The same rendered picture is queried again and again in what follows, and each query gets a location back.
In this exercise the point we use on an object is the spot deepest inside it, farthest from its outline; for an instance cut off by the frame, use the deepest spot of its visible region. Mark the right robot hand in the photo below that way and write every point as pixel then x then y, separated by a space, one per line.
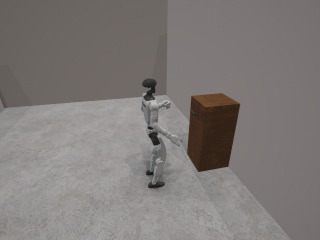
pixel 174 140

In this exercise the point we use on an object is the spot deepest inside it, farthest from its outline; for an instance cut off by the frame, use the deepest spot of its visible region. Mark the right robot upper arm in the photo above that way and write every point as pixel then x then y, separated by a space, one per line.
pixel 154 107

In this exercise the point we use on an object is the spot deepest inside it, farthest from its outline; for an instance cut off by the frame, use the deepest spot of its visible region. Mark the handle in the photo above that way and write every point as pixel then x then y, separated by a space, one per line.
pixel 192 112

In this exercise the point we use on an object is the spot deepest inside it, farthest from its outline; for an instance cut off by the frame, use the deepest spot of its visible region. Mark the left robot hand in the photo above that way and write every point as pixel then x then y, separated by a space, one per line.
pixel 166 104

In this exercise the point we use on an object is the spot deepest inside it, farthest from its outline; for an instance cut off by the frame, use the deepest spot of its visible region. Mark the right robot forearm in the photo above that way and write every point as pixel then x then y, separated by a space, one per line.
pixel 162 131

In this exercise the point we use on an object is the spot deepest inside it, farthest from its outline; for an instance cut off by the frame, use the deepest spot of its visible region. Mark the right robot thigh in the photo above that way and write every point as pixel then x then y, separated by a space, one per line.
pixel 160 146

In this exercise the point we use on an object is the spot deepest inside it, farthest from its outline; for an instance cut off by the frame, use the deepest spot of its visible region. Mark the drawer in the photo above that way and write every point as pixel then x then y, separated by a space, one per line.
pixel 198 111

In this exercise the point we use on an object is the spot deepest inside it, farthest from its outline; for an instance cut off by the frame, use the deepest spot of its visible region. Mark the cabinet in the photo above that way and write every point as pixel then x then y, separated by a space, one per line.
pixel 210 144

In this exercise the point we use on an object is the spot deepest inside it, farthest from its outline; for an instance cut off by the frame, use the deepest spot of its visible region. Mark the right robot foot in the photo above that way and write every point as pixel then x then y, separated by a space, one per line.
pixel 157 185

